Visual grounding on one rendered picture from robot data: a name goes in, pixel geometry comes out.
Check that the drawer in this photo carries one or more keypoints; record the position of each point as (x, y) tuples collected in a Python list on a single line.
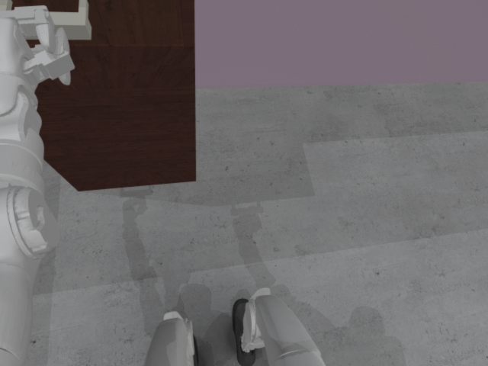
[(122, 21)]

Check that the robot right shin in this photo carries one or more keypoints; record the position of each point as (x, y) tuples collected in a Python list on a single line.
[(248, 342)]

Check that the cabinet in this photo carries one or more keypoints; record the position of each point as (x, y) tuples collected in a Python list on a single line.
[(127, 118)]

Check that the robot left forearm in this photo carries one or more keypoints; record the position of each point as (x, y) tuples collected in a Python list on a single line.
[(21, 147)]

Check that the robot left hand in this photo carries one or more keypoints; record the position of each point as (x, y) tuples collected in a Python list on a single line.
[(48, 60)]

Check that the robot right thigh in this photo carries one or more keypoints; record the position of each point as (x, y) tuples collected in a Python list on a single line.
[(287, 343)]

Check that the left robot upper arm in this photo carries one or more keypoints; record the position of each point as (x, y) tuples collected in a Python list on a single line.
[(28, 230)]

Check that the handle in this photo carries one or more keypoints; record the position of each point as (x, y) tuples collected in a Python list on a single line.
[(75, 24)]

